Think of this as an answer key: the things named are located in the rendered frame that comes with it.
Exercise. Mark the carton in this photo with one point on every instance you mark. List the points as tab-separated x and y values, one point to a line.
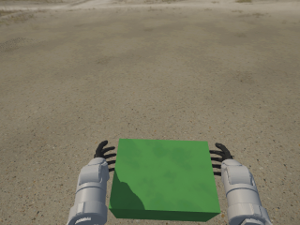
164	180

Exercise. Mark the right robot forearm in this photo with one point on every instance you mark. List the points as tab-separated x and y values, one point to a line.
244	204

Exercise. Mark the robot left hand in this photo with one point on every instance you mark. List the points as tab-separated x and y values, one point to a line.
100	153

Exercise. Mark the left robot forearm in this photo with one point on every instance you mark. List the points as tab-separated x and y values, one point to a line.
90	197

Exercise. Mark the robot right hand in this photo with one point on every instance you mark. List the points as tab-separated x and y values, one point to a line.
224	153

